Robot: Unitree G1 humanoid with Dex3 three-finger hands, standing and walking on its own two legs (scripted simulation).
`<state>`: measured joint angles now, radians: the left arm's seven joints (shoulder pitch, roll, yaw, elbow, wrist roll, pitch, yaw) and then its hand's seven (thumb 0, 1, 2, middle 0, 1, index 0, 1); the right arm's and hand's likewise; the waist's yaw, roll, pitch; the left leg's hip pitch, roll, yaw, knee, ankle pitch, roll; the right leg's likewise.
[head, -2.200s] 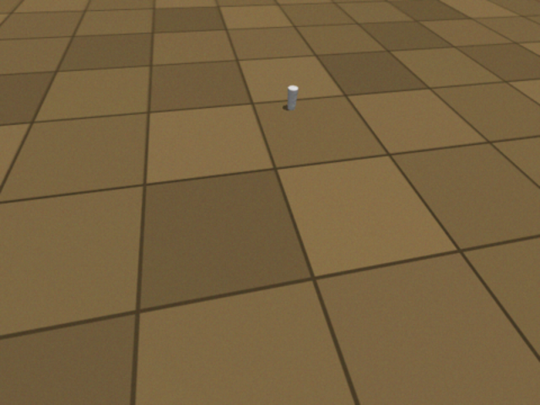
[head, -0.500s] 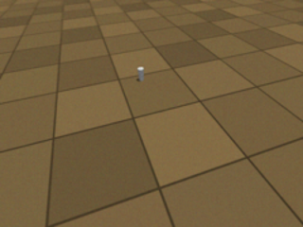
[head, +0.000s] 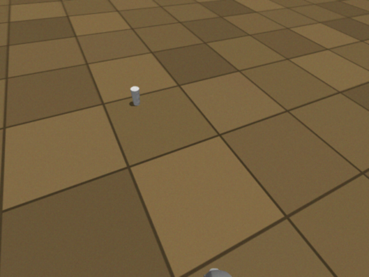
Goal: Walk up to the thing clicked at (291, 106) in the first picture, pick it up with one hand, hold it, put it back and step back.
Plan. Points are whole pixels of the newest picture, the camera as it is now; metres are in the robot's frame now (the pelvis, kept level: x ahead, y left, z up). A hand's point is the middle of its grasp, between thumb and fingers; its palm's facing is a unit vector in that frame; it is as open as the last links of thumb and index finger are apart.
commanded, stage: walk up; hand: left
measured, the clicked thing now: (135, 96) +1.61 +0.32 -0.69
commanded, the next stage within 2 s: none
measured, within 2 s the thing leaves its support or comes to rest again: neither
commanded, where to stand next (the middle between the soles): +1.30 +0.05 m, yaw +0 degrees
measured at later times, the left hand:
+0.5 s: hand (82, 228) +0.29 +0.25 -0.13, palm faces +0.02 -0.92 -0.39, open 7.4 cm
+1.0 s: hand (99, 132) +0.64 +0.29 -0.13, palm faces -0.08 -0.93 -0.35, open 7.4 cm
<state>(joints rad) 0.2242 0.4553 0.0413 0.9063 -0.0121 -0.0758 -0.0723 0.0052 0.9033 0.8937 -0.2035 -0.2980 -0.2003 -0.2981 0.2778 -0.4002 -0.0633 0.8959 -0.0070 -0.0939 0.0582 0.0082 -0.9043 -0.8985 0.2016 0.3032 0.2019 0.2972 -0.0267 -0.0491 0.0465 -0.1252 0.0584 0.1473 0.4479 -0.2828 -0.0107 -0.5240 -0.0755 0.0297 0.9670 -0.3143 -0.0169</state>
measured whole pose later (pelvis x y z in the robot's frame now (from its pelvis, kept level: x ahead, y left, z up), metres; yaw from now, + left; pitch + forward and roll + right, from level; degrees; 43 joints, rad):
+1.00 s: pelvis +0.53 +0.02 +0.00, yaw +0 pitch -2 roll +2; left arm 0.19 0.43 0.05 0.91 0.01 -0.05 -0.08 0.00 0.90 0.89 -0.20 -0.30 -0.20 -0.30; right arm 0.34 -0.39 -0.05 0.90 0.00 -0.09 0.05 0.01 -0.90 -0.90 0.20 0.30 0.20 0.30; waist -0.04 -0.04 0.07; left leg -0.03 0.00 0.12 0.38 -0.31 0.02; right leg -0.54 -0.11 -0.02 0.70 -0.13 -0.01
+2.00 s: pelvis +0.92 +0.04 +0.00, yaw +0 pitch -3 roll +1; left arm 0.27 0.42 0.05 0.91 0.01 -0.04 -0.07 0.00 0.90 0.89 -0.20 -0.30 -0.20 -0.30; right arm 0.32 -0.40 -0.05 0.86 -0.01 -0.08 0.05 0.01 -0.90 -0.90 0.20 0.30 0.20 0.30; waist -0.02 -0.04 0.08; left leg -0.08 0.01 0.12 0.43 -0.30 0.02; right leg -0.50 -0.11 0.00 0.73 -0.18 0.00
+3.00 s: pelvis +1.22 +0.06 -0.01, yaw -1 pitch -3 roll +2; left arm 0.24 0.41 0.04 0.93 0.01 -0.04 -0.02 0.00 0.90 0.89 -0.20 -0.30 -0.20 -0.30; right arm 0.30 -0.39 -0.03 0.87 0.00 -0.04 0.01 0.01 -0.90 -0.90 0.20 0.30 0.20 0.30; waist -0.02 -0.02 0.12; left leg -0.18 0.02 0.12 0.59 -0.36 0.01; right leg -0.39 -0.05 -0.02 0.60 -0.14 -0.02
